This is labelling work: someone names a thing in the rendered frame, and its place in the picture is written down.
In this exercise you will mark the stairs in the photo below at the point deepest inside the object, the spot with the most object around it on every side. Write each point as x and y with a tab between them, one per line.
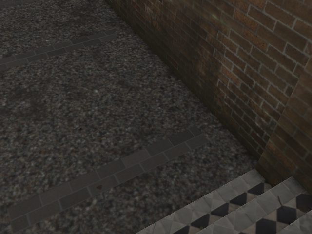
247	204

